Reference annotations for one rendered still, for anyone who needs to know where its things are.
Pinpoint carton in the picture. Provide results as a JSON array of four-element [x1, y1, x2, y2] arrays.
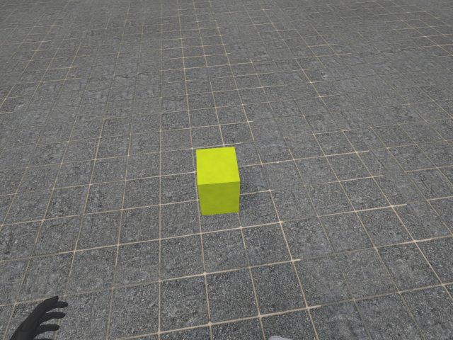
[[196, 147, 240, 215]]

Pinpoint robot left hand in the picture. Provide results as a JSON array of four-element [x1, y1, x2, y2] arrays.
[[10, 296, 68, 340]]

